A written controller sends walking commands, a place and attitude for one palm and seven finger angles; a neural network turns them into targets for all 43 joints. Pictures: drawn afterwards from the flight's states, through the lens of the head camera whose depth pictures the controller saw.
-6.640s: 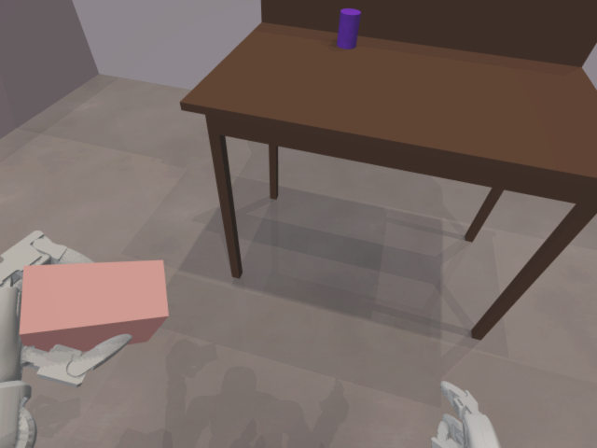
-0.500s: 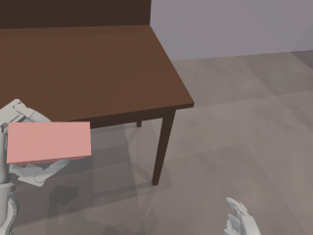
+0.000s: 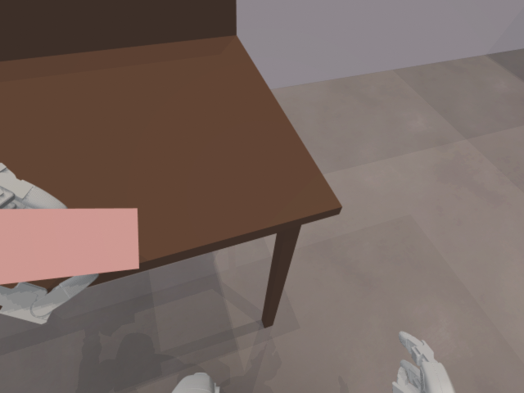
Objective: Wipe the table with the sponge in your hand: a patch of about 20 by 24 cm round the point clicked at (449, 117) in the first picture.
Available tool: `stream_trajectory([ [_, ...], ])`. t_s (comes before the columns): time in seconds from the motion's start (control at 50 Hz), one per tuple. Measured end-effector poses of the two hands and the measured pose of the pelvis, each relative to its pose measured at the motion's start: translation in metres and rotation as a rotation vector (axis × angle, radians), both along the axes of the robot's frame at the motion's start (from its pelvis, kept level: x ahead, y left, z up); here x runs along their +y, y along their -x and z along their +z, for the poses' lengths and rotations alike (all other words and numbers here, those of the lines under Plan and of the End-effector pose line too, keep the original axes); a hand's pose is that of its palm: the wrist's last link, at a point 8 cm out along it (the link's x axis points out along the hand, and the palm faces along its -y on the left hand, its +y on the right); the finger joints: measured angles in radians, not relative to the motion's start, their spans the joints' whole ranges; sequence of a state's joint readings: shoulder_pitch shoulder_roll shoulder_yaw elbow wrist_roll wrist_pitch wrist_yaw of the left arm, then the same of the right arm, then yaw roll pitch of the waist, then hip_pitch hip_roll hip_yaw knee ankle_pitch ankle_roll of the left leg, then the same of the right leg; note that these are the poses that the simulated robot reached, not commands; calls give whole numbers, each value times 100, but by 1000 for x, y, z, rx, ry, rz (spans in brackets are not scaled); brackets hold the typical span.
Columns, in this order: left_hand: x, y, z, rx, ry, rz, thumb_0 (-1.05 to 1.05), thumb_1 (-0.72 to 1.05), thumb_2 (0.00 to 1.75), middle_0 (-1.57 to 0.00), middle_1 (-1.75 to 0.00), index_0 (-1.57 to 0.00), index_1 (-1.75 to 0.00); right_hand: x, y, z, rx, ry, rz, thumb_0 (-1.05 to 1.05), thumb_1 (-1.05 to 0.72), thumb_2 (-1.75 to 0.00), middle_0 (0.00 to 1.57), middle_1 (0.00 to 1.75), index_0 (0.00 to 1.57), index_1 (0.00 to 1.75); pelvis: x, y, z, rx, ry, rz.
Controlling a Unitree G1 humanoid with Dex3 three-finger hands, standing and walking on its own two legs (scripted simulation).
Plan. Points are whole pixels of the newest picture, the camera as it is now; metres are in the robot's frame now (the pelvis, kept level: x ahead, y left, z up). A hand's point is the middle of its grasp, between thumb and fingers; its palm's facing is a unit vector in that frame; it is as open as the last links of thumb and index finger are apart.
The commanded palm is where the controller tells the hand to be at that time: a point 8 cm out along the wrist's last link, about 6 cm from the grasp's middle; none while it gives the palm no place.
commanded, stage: shuffle to correct the standing spot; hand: left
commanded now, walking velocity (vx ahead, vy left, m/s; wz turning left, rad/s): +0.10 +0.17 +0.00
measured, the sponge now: (84, 244) +0.23 +0.21 +0.18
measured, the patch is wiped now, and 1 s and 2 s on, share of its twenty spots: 0.00 0.00 0.00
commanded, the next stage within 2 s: come to a stop and stand still in 0.08 s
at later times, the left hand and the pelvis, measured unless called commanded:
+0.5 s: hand (32, 156) +0.32 +0.30 +0.19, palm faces +0.42 -0.83 -0.38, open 9.9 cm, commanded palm +0.25 +0.33 +0.20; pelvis +0.08 +0.06 +0.02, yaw -1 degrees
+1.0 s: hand (0, 147) +0.32 +0.33 +0.21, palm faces +0.46 -0.78 -0.43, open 9.9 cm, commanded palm +0.23 +0.33 +0.20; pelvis +0.07 +0.05 +0.02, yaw -1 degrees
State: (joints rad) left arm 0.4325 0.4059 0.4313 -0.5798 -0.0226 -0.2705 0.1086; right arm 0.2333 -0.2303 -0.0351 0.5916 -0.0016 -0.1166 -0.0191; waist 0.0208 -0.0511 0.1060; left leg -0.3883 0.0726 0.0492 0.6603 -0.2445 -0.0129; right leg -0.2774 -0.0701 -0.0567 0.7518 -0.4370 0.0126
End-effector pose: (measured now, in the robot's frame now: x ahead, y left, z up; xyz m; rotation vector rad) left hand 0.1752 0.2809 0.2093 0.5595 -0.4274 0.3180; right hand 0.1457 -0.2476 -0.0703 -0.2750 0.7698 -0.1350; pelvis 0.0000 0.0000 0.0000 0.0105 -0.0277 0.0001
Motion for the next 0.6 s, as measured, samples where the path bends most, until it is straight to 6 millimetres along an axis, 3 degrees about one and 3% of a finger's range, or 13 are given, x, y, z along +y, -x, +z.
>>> stream_trajectory([
  [0.08, 18, -26, -1, 10, -14, 31, -1, -47, 100, -77, -134, -77, -134, 25, -24, -5, -51, -67, -25, 2, -91, -90, 20, 30, 20, 30, 9, -13, -3, 0, -18, -7],
  [0.24, 20, -53, 0, 59, 40, 31, -1, -47, 100, -77, -134, -77, -134, 64, -60, -10, -26, -158, 32, 2, -91, -90, 21, 30, 20, 30, 27, -49, 5, 20, -2, 15],
  [0.34, 50, -69, -3, 65, 30, 65, -1, -47, 100, -77, -134, -77, -134, 76, -80, -6, 12, -92, 44, 2, -90, -90, 21, 30, 20, 30, 47, -71, 7, 26, -6, -1],
  [0.42, 69, -92, -8, 49, 68, 83, -1, -47, 100, -77, -134, -77, -134, 87, -99, 0, -18, -83, 15, 2, -91, -90, 21, 30, 20, 30, 56, -77, 8, 6, -12, -10],
  [0.5, 62, -106, -3, 61, 108, 52, -1, -47, 100, -77, -134, -77, -134, 98, -110, 18, -66, -107, 32, 2, -91, -90, 21, 30, 20, 30, 56, -83, 18, 6, 5, -18],
  [0.6, 38, -106, 11, 82, 41, -23, -1, -47, 100, -77, -134, -77, -134, 96, -122, 29, -141, -126, 46, 2, -90, -90, 21, 30, 20, 30, 48, -92, 20, 11, 9, -35],
])
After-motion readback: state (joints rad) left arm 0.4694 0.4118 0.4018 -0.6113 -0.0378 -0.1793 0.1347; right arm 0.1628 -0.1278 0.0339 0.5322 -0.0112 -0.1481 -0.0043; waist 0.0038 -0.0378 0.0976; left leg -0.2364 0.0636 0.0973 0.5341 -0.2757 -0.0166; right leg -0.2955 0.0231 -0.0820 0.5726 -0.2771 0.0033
